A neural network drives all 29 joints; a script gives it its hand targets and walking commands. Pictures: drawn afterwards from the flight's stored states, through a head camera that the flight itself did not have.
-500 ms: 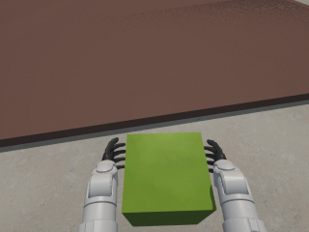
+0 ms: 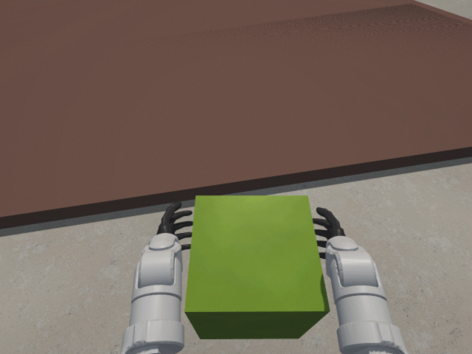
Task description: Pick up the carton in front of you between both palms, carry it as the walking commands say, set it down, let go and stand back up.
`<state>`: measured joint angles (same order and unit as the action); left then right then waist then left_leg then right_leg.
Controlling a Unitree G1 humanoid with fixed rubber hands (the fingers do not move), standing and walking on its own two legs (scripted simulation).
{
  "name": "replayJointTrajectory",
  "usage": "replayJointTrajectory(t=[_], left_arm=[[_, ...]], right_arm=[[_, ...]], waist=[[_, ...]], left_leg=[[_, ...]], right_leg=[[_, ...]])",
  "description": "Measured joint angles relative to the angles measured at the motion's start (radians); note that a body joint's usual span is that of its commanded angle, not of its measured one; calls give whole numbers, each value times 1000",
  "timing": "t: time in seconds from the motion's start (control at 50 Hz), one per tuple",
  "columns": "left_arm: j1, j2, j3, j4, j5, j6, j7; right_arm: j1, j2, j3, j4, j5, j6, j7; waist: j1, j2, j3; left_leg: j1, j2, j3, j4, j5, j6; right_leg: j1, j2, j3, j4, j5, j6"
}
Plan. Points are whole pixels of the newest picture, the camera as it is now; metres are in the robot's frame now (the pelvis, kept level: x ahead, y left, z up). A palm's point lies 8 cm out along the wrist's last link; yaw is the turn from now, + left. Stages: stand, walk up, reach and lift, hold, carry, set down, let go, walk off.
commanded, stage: hold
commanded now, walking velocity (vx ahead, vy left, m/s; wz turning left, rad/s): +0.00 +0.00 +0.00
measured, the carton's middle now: (250, 271) +0.30 +0.00 -0.05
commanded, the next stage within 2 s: carry in 0.90 s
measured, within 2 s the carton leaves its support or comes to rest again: neither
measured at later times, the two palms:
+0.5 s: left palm (169, 243) +0.30 +0.15 +0.05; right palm (336, 241) +0.30 -0.15 +0.04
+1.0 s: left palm (166, 237) +0.31 +0.15 +0.06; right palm (333, 239) +0.30 -0.14 +0.05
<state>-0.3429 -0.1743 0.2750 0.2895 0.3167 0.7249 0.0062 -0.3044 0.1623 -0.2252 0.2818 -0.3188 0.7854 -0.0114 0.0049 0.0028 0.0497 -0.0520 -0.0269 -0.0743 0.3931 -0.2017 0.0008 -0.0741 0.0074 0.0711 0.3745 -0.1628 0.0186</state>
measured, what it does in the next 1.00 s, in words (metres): stands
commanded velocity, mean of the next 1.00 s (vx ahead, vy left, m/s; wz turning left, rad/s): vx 0.07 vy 0.00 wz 0.00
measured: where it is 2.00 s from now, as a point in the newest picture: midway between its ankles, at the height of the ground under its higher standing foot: (226, 326)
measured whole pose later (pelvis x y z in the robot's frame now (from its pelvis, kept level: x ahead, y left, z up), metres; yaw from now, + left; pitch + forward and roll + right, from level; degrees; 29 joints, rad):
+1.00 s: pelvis +0.01 +0.00 +0.00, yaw +0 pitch -4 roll +0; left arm -0.29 -0.16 0.23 0.22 0.27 0.76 0.01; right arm -0.26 0.15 -0.18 0.23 -0.28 0.82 -0.04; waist 0.01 0.00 -0.04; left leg -0.13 -0.02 -0.07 0.45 -0.33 0.00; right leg -0.15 0.01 0.06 0.44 -0.30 0.02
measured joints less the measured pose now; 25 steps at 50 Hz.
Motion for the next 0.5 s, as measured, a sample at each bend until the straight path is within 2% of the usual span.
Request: replayJointTrajectory(t=[0.14, 0.34, 0.42, 0.5], left_arm=[[-19, -7, 10, 3, 13, -8, -1], [-7, -2, 26, 30, 27, -3, -21], [20, 6, 11, 5, 10, -3, -23], [36, 11, -7, -15, -5, 3, -22]], right_arm=[[1, 0, -3, -13, 8, -8, -1], [-11, 4, -9, 23, -2, 13, 2], [0, 0, 15, 17, 2, 10, -5], [8, -2, 20, 5, 8, 10, -9]], waist=[[-6, 0, -26], [17, 8, -28], [15, 4, -18], [0, 1, -11]], left_leg=[[5, 5, 5, -4, -5, -4], [31, 12, -5, -38, 5, -10], [29, 13, -14, -47, 11, -12], [18, 14, -21, -39, 8, -14]], right_leg=[[-1, 6, 6, 3, -5, -4], [25, 10, -4, -25, 0, -10], [28, 10, -13, -39, 5, -12], [23, 11, -20, -39, 5, -15]])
